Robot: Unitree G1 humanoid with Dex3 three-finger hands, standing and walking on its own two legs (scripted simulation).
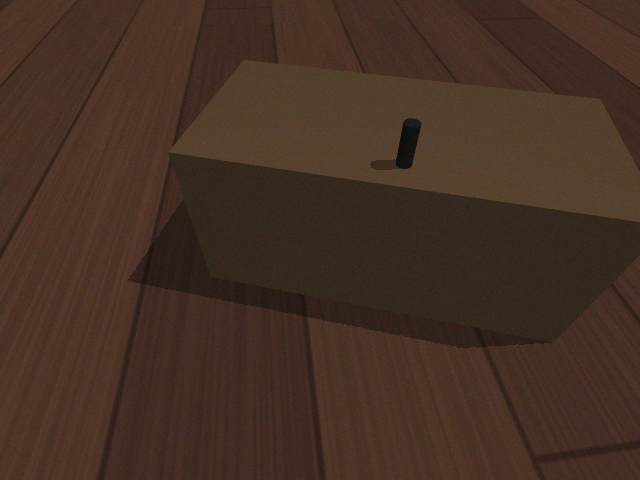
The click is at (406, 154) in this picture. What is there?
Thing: slim round
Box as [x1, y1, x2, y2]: [396, 118, 420, 168]
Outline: 416,119 409,118 404,120 396,159 397,166 401,168 410,167 412,162 420,127 420,122
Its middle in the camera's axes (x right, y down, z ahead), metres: +0.23 -0.25 +1.02
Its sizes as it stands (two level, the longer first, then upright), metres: 0.045 0.045 0.129
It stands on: a support 0.60 m high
